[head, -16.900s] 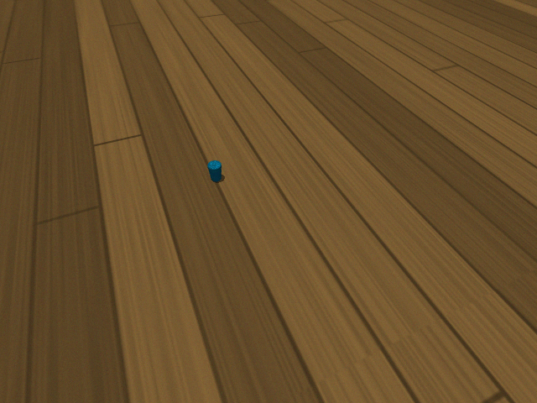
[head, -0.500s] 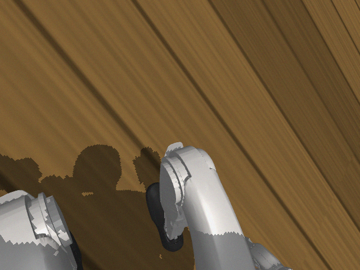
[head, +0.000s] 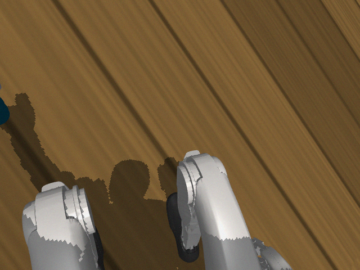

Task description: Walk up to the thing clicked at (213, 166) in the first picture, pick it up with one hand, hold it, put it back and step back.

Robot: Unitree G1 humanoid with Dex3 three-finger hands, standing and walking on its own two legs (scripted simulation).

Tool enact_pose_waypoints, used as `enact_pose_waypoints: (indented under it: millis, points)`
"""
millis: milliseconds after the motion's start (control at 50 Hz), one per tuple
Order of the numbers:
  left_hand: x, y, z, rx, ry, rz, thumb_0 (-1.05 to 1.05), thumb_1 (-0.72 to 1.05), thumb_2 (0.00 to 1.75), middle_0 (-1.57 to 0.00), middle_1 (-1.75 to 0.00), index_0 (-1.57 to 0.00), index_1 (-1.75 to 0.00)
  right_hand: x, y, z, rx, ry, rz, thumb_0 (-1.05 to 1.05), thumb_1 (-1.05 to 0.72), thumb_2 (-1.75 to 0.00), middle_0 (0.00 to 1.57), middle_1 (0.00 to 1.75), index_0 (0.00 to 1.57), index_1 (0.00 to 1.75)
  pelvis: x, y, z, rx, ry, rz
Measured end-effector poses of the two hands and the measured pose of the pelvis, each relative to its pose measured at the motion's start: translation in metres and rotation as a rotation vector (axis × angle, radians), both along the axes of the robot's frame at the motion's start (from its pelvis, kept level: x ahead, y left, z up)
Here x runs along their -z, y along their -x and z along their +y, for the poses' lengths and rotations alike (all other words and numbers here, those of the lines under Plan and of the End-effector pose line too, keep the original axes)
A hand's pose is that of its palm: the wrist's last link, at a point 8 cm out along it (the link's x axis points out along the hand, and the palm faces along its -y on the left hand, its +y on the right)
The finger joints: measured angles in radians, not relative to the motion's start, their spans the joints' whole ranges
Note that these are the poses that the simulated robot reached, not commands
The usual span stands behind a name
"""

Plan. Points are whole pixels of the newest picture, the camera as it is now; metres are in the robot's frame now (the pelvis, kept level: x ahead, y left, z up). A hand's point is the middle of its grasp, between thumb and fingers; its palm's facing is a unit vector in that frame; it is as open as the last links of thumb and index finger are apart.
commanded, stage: settle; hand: left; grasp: from above
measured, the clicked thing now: out of the picture +0.49 +0.32 -0.21
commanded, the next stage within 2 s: lift in 0.32 s
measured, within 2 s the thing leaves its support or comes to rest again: neither
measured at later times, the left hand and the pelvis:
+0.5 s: hand out of the picture +0.47 +0.32 -0.11, palm faces -0.44 -0.07 -0.89, open 10.1 cm; pelvis -0.01 +0.00 +0.03, yaw +2 degrees
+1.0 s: hand out of the picture +0.41 +0.33 +0.01, palm faces -0.44 -0.10 -0.89, open 9.7 cm; pelvis -0.01 +0.00 +0.11, yaw +5 degrees
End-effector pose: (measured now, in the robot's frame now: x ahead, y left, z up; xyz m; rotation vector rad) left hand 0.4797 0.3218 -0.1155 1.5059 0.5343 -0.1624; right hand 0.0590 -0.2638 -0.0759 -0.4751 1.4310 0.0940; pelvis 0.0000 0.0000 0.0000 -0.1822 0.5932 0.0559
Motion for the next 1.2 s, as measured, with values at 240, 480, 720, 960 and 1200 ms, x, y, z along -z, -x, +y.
enact_pose_waypoints:
  millis: [240, 480, 720, 960, 1200]
  points:
    - [-0.041, 0.005, -0.001, 0.04, 0.017, 0.041, 0.01, -0.11, 0.92, -0.6, -1.02, -0.49, -1.03, -0.01, -0.003, -0.008, 0.037, 0.029, -0.013, 0.0, -0.93, -0.9, 0.2, 0.3, 0.2, 0.29, -0.018, 0.006, -0.004, -0.017, -0.022, -0.001]
    - [-0.062, 0.005, 0.0, 0.05, 0.009, 0.018, 0.01, -0.11, 0.92, -0.6, -1.02, -0.49, -1.05, -0.022, 0.018, -0.013, 0.087, 0.083, 0.009, 0.0, -0.93, -0.9, 0.2, 0.3, 0.2, 0.29, -0.026, 0.012, -0.003, -0.022, -0.027, 0.001]
    - [-0.096, 0.023, 0.005, 0.025, 0.023, 0.05, 0.02, -0.04, 0.79, -0.6, -1.0, -0.55, -0.99, -0.033, 0.021, -0.003, 0.155, 0.052, 0.002, 0.0, -0.94, -0.9, 0.2, 0.3, 0.2, 0.29, -0.049, 0.014, 0.0, -0.036, -0.039, 0.019]
    - [-0.166, 0.054, 0.008, 0.041, 0.037, 0.021, 0.03, -0.03, 0.77, -0.59, -0.99, -0.55, -0.97, -0.069, -0.023, 0.003, 0.151, 0.026, -0.115, 0.0, -0.93, -0.9, 0.2, 0.3, 0.2, 0.29, -0.097, 0.012, 0.001, -0.05, -0.054, 0.022]
    - [-0.261, 0.093, -0.004, 0.025, 0.06, -0.002, 0.03, -0.02, 0.76, -0.59, -0.98, -0.56, -0.96, -0.139, -0.074, 0.01, 0.143, -0.007, -0.256, 0.01, -0.93, -0.9, 0.2, 0.3, 0.2, 0.29, -0.173, 0.008, -0.001, -0.065, -0.084, -0.041]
